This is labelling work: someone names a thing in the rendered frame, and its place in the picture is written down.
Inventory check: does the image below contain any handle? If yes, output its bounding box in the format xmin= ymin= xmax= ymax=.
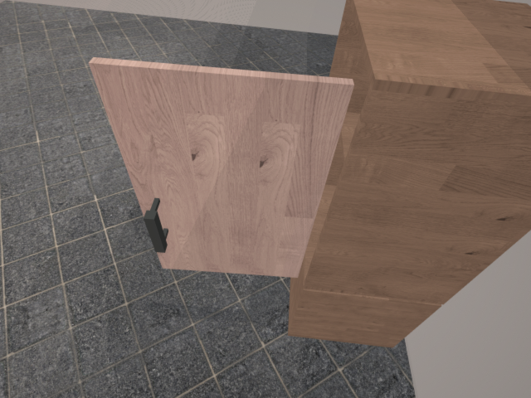
xmin=144 ymin=198 xmax=168 ymax=253

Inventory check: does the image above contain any cupboard door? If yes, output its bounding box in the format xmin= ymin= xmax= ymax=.
xmin=89 ymin=57 xmax=354 ymax=278

